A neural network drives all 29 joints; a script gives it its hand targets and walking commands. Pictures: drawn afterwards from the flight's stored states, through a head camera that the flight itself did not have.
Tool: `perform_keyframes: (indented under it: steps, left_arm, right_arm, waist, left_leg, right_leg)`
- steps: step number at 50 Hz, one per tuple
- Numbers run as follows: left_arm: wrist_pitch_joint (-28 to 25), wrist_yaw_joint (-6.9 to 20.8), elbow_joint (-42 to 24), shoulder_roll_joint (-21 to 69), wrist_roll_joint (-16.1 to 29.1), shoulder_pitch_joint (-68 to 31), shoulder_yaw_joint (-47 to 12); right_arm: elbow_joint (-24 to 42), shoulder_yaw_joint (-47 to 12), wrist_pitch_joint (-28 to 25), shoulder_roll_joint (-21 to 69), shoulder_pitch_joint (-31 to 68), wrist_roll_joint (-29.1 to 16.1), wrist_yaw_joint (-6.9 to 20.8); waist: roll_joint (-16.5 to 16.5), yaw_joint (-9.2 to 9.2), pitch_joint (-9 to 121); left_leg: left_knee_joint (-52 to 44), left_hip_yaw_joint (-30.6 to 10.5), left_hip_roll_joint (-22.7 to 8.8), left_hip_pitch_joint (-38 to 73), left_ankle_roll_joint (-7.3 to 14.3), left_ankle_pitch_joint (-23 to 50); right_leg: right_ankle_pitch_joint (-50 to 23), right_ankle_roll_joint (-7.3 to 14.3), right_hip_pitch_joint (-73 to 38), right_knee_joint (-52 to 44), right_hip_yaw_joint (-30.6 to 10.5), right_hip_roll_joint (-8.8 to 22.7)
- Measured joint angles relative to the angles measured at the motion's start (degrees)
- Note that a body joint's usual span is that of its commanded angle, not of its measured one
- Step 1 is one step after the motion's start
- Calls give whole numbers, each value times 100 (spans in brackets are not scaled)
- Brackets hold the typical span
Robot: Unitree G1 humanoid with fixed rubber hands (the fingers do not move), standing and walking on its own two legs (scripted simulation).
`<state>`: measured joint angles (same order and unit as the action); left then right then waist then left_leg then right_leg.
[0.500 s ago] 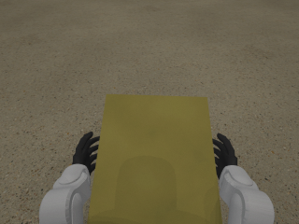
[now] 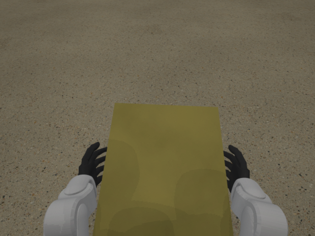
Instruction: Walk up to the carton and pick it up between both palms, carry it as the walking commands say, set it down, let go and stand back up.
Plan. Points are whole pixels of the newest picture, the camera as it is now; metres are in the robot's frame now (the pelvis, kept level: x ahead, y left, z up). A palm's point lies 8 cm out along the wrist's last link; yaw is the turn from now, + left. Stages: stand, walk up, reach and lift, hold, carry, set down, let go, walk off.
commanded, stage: carry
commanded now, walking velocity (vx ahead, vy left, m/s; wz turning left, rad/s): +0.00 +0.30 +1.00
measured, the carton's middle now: (162, 179) +0.27 +0.00 +0.01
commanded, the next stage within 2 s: none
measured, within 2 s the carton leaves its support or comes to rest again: neither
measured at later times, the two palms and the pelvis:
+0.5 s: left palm out of the picture +0.15 +0.42 +0.07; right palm (109, 178) +0.24 +0.12 +0.07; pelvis -0.03 +0.20 -0.01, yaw +15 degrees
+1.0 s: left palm out of the picture +0.11 +0.48 +0.10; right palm (76, 189) +0.20 +0.17 +0.10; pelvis -0.06 +0.26 +0.00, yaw +16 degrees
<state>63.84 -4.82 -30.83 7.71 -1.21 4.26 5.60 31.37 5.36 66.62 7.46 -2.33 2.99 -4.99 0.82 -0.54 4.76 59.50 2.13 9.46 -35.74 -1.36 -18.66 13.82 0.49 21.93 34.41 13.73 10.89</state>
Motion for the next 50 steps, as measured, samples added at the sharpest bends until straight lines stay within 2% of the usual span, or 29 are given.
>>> perform_keyframes:
  steps: [1,3,6,9,11,12,13,15,17,19,22,27,30,32,34,36,38,41,43,46,50]
  left_arm:
    - [-3,3,-29,4,-3,19,16]
    - [40,3,-168,8,-5,34,52]
    - [75,2,-321,1,-5,-7,76]
    - [136,6,-386,-8,-4,-71,72]
    - [197,7,-408,-12,-16,-103,69]
    - [233,8,-428,-17,-25,-127,92]
    - [259,11,-379,-51,-15,-181,148]
    - [339,15,-166,-111,21,-272,251]
    - [365,-6,20,-71,17,-280,255]
    - [341,-62,15,1,-24,-182,157]
    - [303,-91,-161,-10,-42,-60,62]
    - [212,-65,-221,-5,-12,-24,53]
    - [219,-38,-146,-8,-11,-37,66]
    - [228,-25,-34,-9,-8,-69,74]
    - [282,-11,100,-10,-19,-89,71]
    - [358,3,176,-14,-27,-111,72]
    - [377,14,190,-18,-42,-141,69]
    - [406,12,179,-24,-63,-186,100]
    - [426,3,208,-26,-75,-208,110]
    - [454,-16,288,-33,-90,-270,101]
    - [465,-38,345,-38,-85,-341,85]
  right_arm:
    - [-5,-13,33,-7,51,-3,-5]
    - [44,-31,119,-10,164,-34,-22]
    - [128,-49,142,-20,253,-64,-36]
    - [219,-38,169,-20,259,-79,-49]
    - [236,-28,192,-19,254,-93,-58]
    - [215,-39,200,-19,284,-101,-64]
    - [107,-74,174,-15,327,-96,-78]
    - [-182,-143,111,-15,340,-60,-115]
    - [-350,-87,100,-14,312,-41,-107]
    - [-331,22,90,-7,220,-68,-27]
    - [-199,4,-19,5,48,-125,11]
    - [-70,-43,-113,8,-37,-90,13]
    - [-65,-53,-26,5,-15,-39,3]
    - [-104,-41,48,-4,24,-2,-8]
    - [-144,-24,152,-3,8,36,-23]
    - [-153,-15,260,-3,5,60,-44]
    - [-148,3,322,-8,62,59,-58]
    - [-213,6,327,-14,147,34,-65]
    - [-283,21,327,-16,186,18,-69]
    - [-369,73,325,-16,222,-2,-70]
    - [-388,122,317,-17,243,-13,-68]
  waist:
    - [-43,18,-11]
    - [-119,48,-57]
    - [-191,25,-122]
    - [-208,4,-173]
    - [-202,27,-171]
    - [-147,43,-145]
    - [-94,53,-131]
    - [-92,112,-146]
    - [-224,174,-284]
    - [-292,201,-400]
    - [-330,168,-412]
    - [-156,97,-90]
    - [2,68,170]
    - [143,76,266]
    - [254,63,328]
    - [255,27,390]
    - [249,0,413]
    - [169,16,454]
    - [94,42,476]
    - [51,84,456]
    - [106,120,361]
  left_leg:
    - [357,-22,-225,-58,-49,72]
    - [450,-129,-655,-7,-131,151]
    - [-272,-126,-1122,256,-161,-30]
    - [-1294,102,-1341,673,-95,-182]
    - [-2113,231,-1339,1075,-5,-135]
    - [-2463,186,-1329,1208,-11,263]
    - [-2324,112,-1329,1018,-38,927]
    - [-1973,2,-1337,775,-56,278]
    - [-1881,-53,-1201,628,64,364]
    - [-2046,-81,-1054,654,198,631]
    - [-2326,-67,-842,749,347,810]
    - [-2749,37,-621,901,559,1026]
    - [-2931,112,-537,960,630,1125]
    - [-2996,147,-531,1014,648,1169]
    - [-3074,139,-559,1118,543,1154]
    - [-3082,216,-616,1160,422,1046]
    - [-3085,296,-696,1171,390,1114]
    - [-3166,350,-679,1175,677,1289]
    - [-3316,385,-623,1201,788,1352]
    - [-3642,403,-549,1302,753,1529]
    - [-4006,376,-485,1452,545,1726]
  right_leg:
    - [-42,-93,-116,-135,52,140]
    - [-119,-283,-271,-274,112,429]
    - [-163,-563,-393,-270,216,909]
    - [-183,-893,-486,-183,328,1354]
    - [-140,-1104,-474,20,337,1598]
    - [14,-1103,-347,292,254,1650]
    - [694,-1114,-83,796,-6,1544]
    - [1785,-1035,522,2003,-614,1014]
    - [1900,-959,956,2873,-888,527]
    - [1672,-878,1193,3331,-870,132]
    - [1446,-717,1267,3317,-692,-294]
    - [1333,-488,758,2008,-583,-763]
    - [1092,-390,104,726,-593,-911]
    - [494,-126,-219,50,-567,-955]
    - [288,65,-357,-124,-532,-980]
    - [247,127,-471,-259,-477,-965]
    - [220,113,-528,-320,-418,-972]
    - [236,33,-472,-262,-424,-943]
    - [355,-27,-405,-208,-459,-887]
    - [465,-78,-394,-270,-481,-826]
    - [397,-86,-480,-476,-465,-785]
